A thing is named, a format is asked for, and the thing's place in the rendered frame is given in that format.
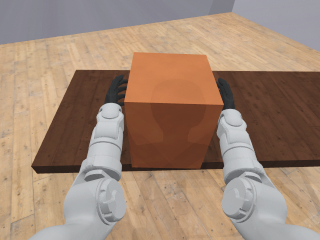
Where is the table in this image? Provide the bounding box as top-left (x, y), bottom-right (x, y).
top-left (31, 69), bottom-right (320, 215)

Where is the left robot upper arm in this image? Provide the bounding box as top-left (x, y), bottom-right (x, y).
top-left (28, 177), bottom-right (127, 240)

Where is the left robot hand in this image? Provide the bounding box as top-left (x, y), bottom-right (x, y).
top-left (104, 74), bottom-right (128, 106)

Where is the robot right forearm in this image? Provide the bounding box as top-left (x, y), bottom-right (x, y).
top-left (216, 109), bottom-right (277, 189)

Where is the carton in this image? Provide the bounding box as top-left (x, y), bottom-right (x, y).
top-left (124, 52), bottom-right (224, 169)

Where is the right robot upper arm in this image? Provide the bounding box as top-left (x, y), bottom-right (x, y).
top-left (221, 177), bottom-right (320, 240)

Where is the right robot hand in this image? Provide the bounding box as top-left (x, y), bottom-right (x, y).
top-left (216, 77), bottom-right (236, 111)

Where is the robot left forearm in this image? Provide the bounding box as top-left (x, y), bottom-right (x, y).
top-left (63, 103), bottom-right (124, 217)

